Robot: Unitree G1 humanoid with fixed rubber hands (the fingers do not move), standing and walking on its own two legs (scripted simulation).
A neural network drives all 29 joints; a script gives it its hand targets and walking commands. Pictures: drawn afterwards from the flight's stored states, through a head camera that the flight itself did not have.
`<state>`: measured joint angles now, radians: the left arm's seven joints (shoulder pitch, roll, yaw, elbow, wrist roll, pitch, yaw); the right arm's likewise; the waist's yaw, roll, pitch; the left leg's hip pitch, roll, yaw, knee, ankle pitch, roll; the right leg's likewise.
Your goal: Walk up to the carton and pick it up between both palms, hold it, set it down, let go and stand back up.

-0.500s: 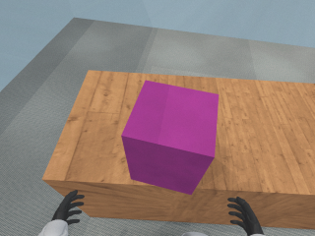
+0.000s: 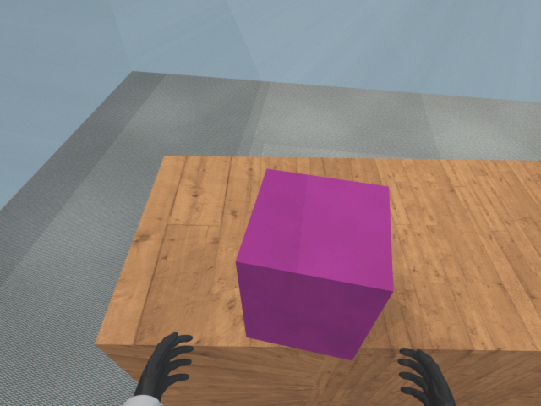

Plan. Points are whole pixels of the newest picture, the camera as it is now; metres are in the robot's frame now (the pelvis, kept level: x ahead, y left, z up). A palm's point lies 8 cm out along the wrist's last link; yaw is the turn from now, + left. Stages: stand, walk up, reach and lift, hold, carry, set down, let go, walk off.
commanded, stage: reach and lift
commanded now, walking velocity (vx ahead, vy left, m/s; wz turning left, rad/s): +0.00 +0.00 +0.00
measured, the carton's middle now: (311, 268) +0.34 -0.04 -0.02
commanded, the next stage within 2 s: none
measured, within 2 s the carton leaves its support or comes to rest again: neither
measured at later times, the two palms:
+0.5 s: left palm (151, 371) +0.18 +0.20 -0.03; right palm (423, 401) +0.14 -0.18 -0.05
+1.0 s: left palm (162, 351) +0.19 +0.18 +0.01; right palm (437, 380) +0.16 -0.19 -0.01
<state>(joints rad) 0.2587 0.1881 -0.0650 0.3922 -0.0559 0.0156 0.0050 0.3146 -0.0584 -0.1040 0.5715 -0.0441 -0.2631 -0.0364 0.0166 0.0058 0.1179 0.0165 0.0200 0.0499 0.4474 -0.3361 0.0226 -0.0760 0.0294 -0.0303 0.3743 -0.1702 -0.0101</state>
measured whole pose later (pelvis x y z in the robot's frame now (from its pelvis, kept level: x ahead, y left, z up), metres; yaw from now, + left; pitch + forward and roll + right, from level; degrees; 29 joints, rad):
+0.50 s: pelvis +0.02 +0.03 +0.00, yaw +0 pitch -8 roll -5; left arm 0.37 0.17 -0.13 0.30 -0.07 -0.20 -0.03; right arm 0.38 -0.07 -0.03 0.60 0.10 -0.53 -0.07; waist -0.01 0.05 0.08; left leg 0.05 0.04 0.05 0.50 -0.40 0.04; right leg 0.00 0.04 -0.03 0.32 -0.18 0.01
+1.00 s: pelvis +0.00 +0.02 +0.00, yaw +0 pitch -10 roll -3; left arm 0.28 0.18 -0.18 0.17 -0.14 -0.10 0.05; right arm 0.32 -0.04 -0.08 0.34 0.08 -0.25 -0.10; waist -0.03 0.03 0.09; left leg 0.06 0.01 0.05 0.45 -0.34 0.04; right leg -0.01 0.02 -0.03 0.33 -0.15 0.00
